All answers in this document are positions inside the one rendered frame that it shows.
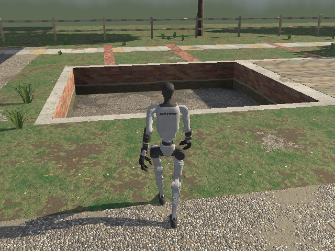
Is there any robot right foot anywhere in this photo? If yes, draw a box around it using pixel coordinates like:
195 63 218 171
170 214 177 228

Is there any left robot hand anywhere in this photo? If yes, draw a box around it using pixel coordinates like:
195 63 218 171
139 155 152 171

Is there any right robot hand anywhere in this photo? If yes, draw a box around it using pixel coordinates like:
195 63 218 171
179 140 192 150

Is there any robot right forearm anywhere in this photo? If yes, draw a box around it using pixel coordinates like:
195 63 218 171
185 126 192 143

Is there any robot left foot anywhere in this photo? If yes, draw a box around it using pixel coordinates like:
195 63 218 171
158 193 165 205

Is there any robot left forearm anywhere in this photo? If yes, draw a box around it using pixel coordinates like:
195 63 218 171
140 127 151 156

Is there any left robot upper arm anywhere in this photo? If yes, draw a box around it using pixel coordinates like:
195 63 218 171
146 105 157 135

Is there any right robot upper arm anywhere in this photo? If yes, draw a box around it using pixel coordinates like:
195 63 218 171
179 105 191 133

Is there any robot foot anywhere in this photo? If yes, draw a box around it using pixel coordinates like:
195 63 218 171
158 193 165 205
170 214 177 228

